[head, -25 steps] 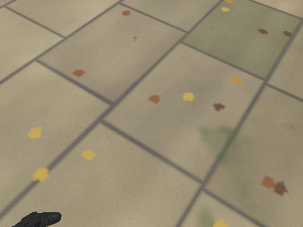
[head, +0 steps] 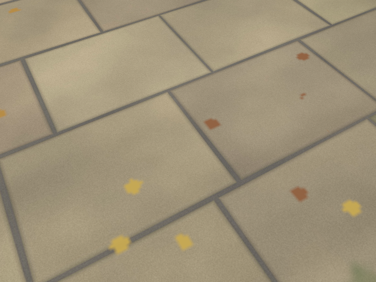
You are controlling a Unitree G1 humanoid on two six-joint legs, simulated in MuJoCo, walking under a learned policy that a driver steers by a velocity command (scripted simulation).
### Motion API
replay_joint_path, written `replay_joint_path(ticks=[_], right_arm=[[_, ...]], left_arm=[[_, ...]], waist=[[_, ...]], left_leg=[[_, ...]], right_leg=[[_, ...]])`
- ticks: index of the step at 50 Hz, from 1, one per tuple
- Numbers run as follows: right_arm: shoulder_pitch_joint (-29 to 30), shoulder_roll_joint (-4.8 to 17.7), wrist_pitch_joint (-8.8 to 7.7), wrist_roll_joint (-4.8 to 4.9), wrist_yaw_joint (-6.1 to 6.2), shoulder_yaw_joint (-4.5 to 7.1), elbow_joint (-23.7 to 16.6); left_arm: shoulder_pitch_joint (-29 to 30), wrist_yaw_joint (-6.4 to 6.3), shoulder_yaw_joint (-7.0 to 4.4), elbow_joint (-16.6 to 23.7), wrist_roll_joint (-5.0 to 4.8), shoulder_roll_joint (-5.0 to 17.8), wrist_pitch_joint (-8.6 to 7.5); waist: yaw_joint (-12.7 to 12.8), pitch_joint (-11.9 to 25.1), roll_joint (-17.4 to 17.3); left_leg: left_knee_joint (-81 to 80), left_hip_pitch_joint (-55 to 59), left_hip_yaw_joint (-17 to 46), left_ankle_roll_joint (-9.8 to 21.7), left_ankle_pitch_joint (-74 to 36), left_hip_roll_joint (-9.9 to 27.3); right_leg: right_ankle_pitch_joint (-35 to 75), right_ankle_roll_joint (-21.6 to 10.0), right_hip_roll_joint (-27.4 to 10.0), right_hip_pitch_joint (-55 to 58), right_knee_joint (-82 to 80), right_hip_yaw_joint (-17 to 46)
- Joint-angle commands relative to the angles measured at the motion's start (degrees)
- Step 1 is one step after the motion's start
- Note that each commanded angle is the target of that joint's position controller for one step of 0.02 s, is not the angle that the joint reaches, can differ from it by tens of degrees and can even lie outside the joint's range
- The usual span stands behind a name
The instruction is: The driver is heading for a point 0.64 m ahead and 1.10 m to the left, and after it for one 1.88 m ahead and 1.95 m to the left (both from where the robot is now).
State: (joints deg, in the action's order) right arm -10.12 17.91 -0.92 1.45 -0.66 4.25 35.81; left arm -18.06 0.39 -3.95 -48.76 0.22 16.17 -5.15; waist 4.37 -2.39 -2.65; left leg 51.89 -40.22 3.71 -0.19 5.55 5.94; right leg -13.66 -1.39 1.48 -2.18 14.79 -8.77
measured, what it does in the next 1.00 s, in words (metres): walks ahead, turning left: left foot, then right foot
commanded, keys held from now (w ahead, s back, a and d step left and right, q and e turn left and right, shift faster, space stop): w+q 1.00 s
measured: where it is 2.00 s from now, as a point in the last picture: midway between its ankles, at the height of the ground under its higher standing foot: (74, 156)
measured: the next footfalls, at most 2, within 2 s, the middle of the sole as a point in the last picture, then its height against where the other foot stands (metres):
left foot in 0.20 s outside the picture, level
right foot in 0.68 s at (205, 242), level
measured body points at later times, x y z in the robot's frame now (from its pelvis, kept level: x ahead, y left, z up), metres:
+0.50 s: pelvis +0.28 +0.07 +0.00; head +0.31 +0.10 +0.45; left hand +0.41 +0.38 -0.09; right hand +0.44 -0.18 -0.09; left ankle +0.24 +0.14 -0.74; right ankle +0.50 -0.07 -0.68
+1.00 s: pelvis +0.56 +0.13 +0.00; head +0.58 +0.15 +0.45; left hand +0.42 +0.38 -0.12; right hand +0.87 +0.02 -0.08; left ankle +0.57 +0.33 -0.68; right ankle +0.57 +0.01 -0.74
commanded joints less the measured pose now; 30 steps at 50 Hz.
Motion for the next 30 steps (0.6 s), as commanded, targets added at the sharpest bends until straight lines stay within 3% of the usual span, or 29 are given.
replay_joint_path(ticks=[1, 4, 6, 7, 8, 9, 10, 11, 12, 13, 14, 15, 16, 19, 24, 27, 30], right_arm=[[5.55, 0.67, -1.19, -0.08, -1.23, -0.44, -5.11], [9.41, 0.76, -1.20, 0.18, -2.30, -0.51, -6.96], [8.85, 2.30, -1.03, -0.01, -2.71, 0.20, -7.66], [6.79, 3.60, -0.77, -0.25, -2.70, 0.88, -7.49], [1.60, 5.56, -0.52, -0.31, -2.57, 1.98, -6.43], [-7.93, 8.33, -0.25, -0.15, -1.98, 3.73, -3.90], [-16.48, 12.72, 0.50, 0.16, -0.69, 5.40, -1.84], [-12.85, 18.30, -0.33, 0.39, -0.63, 5.57, -2.93], [-14.73, 12.44, -1.24, 0.03, -1.02, 4.05, -4.08], [-12.60, 10.04, -2.10, -0.51, -1.20, 3.14, -3.31], [-9.20, 8.87, -2.48, -0.38, -1.18, 2.70, -3.32], [-5.67, 7.36, -2.50, -0.54, -1.04, 2.19, -3.80], [-3.71, 6.49, -2.59, -1.29, -0.78, 1.76, -4.53], [-3.43, 6.97, -2.96, -1.01, 0.07, 1.78, -3.67], [-7.35, 8.66, -2.35, -0.50, 1.52, 2.25, -1.07], [-10.34, 9.11, -2.09, -0.09, 1.60, 2.45, 0.76], [-11.16, 8.17, -1.57, 0.12, 1.89, 2.31, 1.75]], left_arm=[[3.50, -0.45, -1.94, 3.78, -0.35, 9.64, -0.48], [1.10, -0.47, -2.30, 2.52, -1.13, 11.19, 0.53], [1.28, -0.68, -2.73, 2.39, -1.70, 12.72, 1.29], [1.38, -0.95, -3.06, 2.49, -1.97, 13.77, 1.67], [1.73, -1.21, -3.29, 2.67, -2.17, 14.52, 2.14], [2.56, -1.49, -2.96, 3.03, -2.33, 13.82, 2.38], [1.12, -1.55, -1.63, 4.02, -0.57, 10.46, 2.05], [-3.82, -0.47, 0.99, 7.72, 1.03, 2.83, 0.40], [3.57, 0.31, 0.02, 8.27, -1.02, 8.63, -1.60], [8.42, 0.65, -0.49, 10.05, -2.77, 10.50, -2.59], [8.58, 0.28, -0.12, 9.87, -1.99, 9.40, -3.02], [8.06, -0.06, -0.35, 9.18, -0.53, 9.44, -2.90], [6.63, 0.01, -0.61, 8.88, -0.15, 9.73, -2.28], [6.43, -0.07, -0.32, 8.80, 0.73, 7.79, -0.56], [17.53, 0.31, 1.02, 11.73, 0.56, 4.57, -0.48], [21.76, 0.96, 0.87, 13.25, -0.32, 5.31, -1.04], [21.43, 1.43, -0.05, 13.61, -0.57, 7.41, -1.65]], waist=[[0.11, -1.19, 5.54], [0.86, -2.60, 5.63], [-0.96, -1.41, 6.85], [-2.70, 0.58, 8.15], [-6.02, 3.75, 8.57], [-11.41, 8.56, 7.13], [-14.32, 13.71, -0.02], [-6.09, 19.82, -13.79], [-11.52, 23.45, -6.02], [-11.35, 14.48, -3.59], [-8.45, 9.95, 1.40], [-6.09, 7.01, 2.21], [-4.18, 6.18, 0.57], [-2.91, 4.63, 0.57], [-6.80, 1.80, -1.01], [-8.51, 1.36, -1.74], [-7.68, 1.65, -3.21]], left_leg=[[-8.38, 0.82, -2.64, 0.55, -7.02, -0.05], [-13.69, 1.41, -4.96, 2.08, -5.00, -1.09], [-15.63, 5.19, -7.33, 4.17, 0.19, -3.57], [-15.71, 9.09, -8.94, 5.44, 3.41, -5.66], [-16.52, 16.00, -10.12, 7.09, 5.37, -7.98], [-20.27, 29.91, -9.95, 9.39, 1.56, -10.02], [-20.92, 47.78, 2.17, 12.70, 1.73, -2.89], [-27.35, 64.09, 36.04, 23.81, 12.97, 11.17], [-34.22, 64.52, 42.48, 23.37, 19.09, 12.62], [-35.39, 57.77, 34.16, 20.57, 14.03, 11.04], [-35.36, 49.15, 27.75, 18.81, 7.50, 8.55], [-35.87, 41.97, 22.50, 17.60, 0.92, 6.25], [-36.97, 37.24, 19.96, 17.30, -3.57, 4.89], [-38.96, 29.70, 15.45, 17.85, -10.64, 3.04], [-38.12, 24.80, 10.35, 13.81, -5.44, -1.64], [-36.39, 25.93, 13.44, 12.59, -1.02, -0.52], [-31.16, 31.56, 18.67, 11.65, 0.37, 1.59]], right_leg=[[19.33, -7.55, -14.85, 0.07, -6.10, 3.97], [23.04, -6.70, -16.57, 4.58, -4.67, 1.60], [37.18, -5.64, -17.22, 7.33, 0.00, -0.48], [47.43, -5.09, -17.26, 8.39, 4.63, -1.50], [54.90, -4.47, -16.86, 8.00, 12.66, -2.51], [53.48, -2.81, -15.19, 2.48, 24.63, -3.96], [31.11, -0.42, -12.61, -12.53, 42.51, -3.77], [-20.26, 2.34, -0.53, -37.09, 61.29, 3.46], [-19.30, 1.50, -1.52, -42.99, 65.50, 14.13], [-13.34, 0.40, -3.78, -46.14, 63.22, 13.73], [-8.59, 0.28, -6.12, -43.23, 58.03, 13.72], [-6.19, 0.95, -7.57, -39.50, 53.33, 13.60], [-4.33, 1.50, -8.55, -35.81, 51.34, 14.04], [-1.20, 4.35, -7.98, -32.94, 45.09, 12.34], [16.60, 5.97, -4.06, -29.41, 23.89, 11.35], [19.93, 5.23, -2.18, -26.27, 17.55, 12.10], [14.69, 3.44, -1.88, -25.37, 13.97, 13.88]])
